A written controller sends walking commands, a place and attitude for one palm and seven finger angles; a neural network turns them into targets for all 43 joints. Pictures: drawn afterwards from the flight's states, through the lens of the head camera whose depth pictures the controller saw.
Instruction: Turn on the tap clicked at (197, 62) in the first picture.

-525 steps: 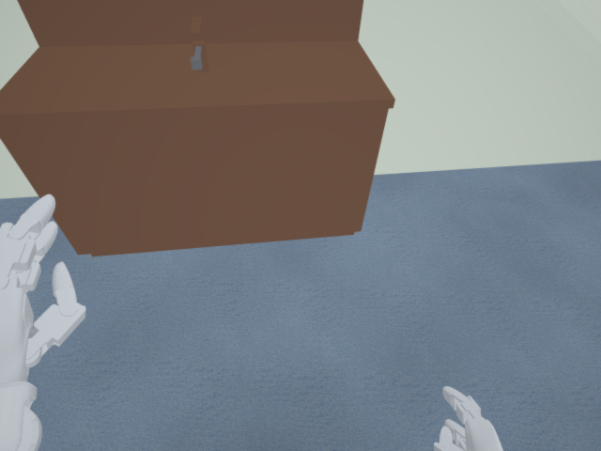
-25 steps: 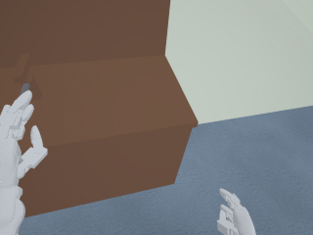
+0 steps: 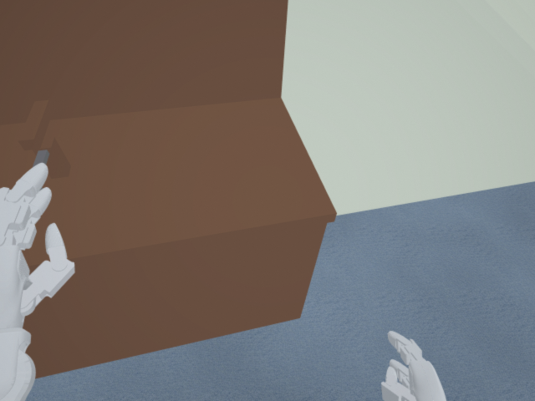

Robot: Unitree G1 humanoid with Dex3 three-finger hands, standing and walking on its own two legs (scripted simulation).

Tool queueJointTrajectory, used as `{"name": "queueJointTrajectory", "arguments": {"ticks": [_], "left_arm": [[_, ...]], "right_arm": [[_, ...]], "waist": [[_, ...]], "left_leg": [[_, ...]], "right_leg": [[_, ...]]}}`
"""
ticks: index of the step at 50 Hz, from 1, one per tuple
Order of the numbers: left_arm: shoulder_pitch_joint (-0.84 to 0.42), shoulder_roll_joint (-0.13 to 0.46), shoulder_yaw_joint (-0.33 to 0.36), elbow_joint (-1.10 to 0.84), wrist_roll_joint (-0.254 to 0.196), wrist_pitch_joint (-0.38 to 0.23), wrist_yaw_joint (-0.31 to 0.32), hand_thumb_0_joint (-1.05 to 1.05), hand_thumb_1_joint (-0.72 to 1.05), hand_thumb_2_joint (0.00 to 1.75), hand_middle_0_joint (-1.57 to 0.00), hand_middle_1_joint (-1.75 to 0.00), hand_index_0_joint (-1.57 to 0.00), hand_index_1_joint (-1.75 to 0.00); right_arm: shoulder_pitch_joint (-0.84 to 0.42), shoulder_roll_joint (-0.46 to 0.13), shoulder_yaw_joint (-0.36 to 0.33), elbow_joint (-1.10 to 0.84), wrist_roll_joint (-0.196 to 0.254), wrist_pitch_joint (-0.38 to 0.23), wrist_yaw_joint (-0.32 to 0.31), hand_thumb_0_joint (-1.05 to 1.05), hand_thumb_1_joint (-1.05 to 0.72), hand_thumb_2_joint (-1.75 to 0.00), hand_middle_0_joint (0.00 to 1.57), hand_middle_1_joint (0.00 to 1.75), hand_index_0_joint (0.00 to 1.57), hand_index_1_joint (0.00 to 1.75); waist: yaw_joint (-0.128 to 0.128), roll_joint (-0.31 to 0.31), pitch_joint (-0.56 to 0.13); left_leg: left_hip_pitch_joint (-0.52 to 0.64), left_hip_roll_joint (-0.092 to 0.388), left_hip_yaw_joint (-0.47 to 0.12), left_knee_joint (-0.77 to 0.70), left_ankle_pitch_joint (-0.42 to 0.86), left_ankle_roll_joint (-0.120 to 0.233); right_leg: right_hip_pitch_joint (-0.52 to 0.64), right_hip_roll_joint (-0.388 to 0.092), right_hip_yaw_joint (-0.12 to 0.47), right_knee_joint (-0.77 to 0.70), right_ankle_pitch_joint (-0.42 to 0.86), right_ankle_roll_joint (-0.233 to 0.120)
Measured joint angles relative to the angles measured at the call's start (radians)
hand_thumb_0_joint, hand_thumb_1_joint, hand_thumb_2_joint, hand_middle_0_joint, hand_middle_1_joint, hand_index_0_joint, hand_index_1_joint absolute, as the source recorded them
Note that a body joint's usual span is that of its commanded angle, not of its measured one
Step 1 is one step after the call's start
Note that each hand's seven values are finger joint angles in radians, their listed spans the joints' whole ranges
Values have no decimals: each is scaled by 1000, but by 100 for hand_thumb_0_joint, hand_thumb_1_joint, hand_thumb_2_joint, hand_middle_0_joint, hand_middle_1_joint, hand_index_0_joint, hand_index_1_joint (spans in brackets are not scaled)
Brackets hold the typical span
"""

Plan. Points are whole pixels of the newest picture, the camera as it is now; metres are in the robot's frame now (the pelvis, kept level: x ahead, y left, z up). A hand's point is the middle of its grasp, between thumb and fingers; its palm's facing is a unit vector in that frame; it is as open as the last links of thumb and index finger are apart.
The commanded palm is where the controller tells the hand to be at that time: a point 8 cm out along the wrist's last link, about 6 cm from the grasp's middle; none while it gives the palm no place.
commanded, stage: look again from close up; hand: left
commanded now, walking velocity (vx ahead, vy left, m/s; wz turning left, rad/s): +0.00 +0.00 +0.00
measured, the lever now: (31, 190) +0.44 +0.49 +0.01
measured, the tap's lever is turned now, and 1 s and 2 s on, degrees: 0 0 0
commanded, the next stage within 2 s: shuffle to correct the standing spot in 0.10 s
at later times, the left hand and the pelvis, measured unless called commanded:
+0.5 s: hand (62, 264) +0.22 +0.26 +0.15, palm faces +0.36 -0.86 -0.37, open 7.4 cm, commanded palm +0.17 +0.29 +0.17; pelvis +0.00 +0.02 -0.01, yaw -1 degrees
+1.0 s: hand (24, 254) +0.22 +0.30 +0.16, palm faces +0.39 -0.83 -0.40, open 7.4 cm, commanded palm +0.16 +0.34 +0.17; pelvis +0.01 +0.06 -0.02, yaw +2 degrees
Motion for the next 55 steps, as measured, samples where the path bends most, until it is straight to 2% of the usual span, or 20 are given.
{"name": "queueJointTrajectory", "arguments": {"ticks": [12,18,25,34,39,42,44,46,47,48,49,51,53,55], "left_arm": [[-1,-7,-10,16,1,15,2,2,89,90,-21,-30,-21,-30],[25,-1,-7,1,2,7,2,2,89,90,-21,-30,-21,-30],[41,12,2,-16,2,-8,4,2,88,90,-21,-30,-21,-30],[23,32,27,-34,-3,-22,2,2,88,90,-21,-30,-21,-30],[31,36,34,-63,-6,-36,4,2,88,90,-21,-30,-21,-30],[34,36,45,-79,-8,-35,5,2,88,90,-21,-30,-21,-30],[34,32,49,-77,-6,-31,6,2,88,90,-21,-30,-21,-30],[32,27,46,-68,-4,-27,9,2,88,90,-21,-30,-21,-30],[23,21,37,-62,-3,-27,9,2,88,90,-21,-30,-21,-31],[13,23,27,-63,-3,-27,9,2,88,90,-21,-30,-21,-31],[11,25,23,-69,-7,-36,9,2,88,90,-21,-30,-21,-31],[35,21,34,-89,-13,-51,8,2,88,90,-22,-30,-21,-31],[64,9,47,-102,-5,-52,13,2,88,90,-21,-30,-21,-31],[63,-2,42,-103,1,-41,16,2,88,90,-21,-30,-21,-31]], "right_arm": [[14,-7,-3,5,2,8,-6,2,-90,-90,21,30,20,30],[13,-21,-15,-1,-3,7,-1,2,-90,-90,21,30,20,30],[15,-38,-32,-3,-2,11,5,2,-90,-90,21,30,20,30],[13,-26,-35,-17,10,18,18,2,-90,-90,21,30,20,30],[6,-17,-34,-15,15,30,31,2,-90,-90,21,30,20,30],[-2,-13,-34,-11,16,37,34,2,-90,-90,21,30,20,30],[-2,-7,-36,-7,10,34,35,2,-90,-90,21,30,20,30],[7,-5,-39,-8,2,28,41,2,-90,-90,21,30,20,30],[12,-12,-43,-9,0,25,44,2,-90,-90,21,30,20,30],[15,-17,-47,-7,4,26,48,2,-90,-90,21,30,20,30],[12,-21,-47,0,9,29,53,2,-90,-90,21,30,20,30],[0,-25,-42,14,13,42,62,2,-90,-90,21,30,20,30],[-9,-25,-40,21,11,59,63,2,-90,-90,21,30,20,30],[-5,-31,-43,20,15,55,49,2,-90,-90,21,30,20,30]], "waist": [[-2,3,-7],[-9,9,-13],[-18,6,-23],[-31,-3,-3],[-30,4,8],[-23,-3,22],[-18,-1,36],[-19,15,41],[-30,41,45],[-39,58,48],[-36,58,51],[-9,34,54],[8,5,49],[8,-13,46]], "left_leg": [[6,-1,-6,-27,20,0],[-15,3,-1,13,-2,6],[-25,-10,19,77,-52,24],[-33,-45,39,151,-109,50],[-68,-53,40,211,-140,48],[-73,-67,52,224,-148,68],[-57,-76,59,209,-142,78],[-41,-80,54,191,-132,73],[-55,-72,35,219,-128,54],[-107,-66,12,308,-97,15],[-173,-66,-7,446,-110,-13],[-270,-53,-46,641,-193,-35],[-288,-2,-75,596,-194,-37],[-234,42,-89,406,-139,-43]], "right_leg": [[13,0,-5,-37,23,0],[0,3,-1,-17,13,2],[-31,-11,18,77,-45,17],[-68,-47,40,212,-129,30],[-96,-58,40,260,-156,45],[-122,-71,50,311,-173,29],[-124,-78,30,338,-192,10],[-95,-70,-15,294,-181,-9],[-73,-64,-39,261,-159,-6],[-60,-64,-63,242,-147,3],[-60,-69,-72,238,-144,14],[-73,-78,-46,244,-141,32],[-88,-88,-5,250,-138,44],[-96,-108,18,278,-154,54]]}}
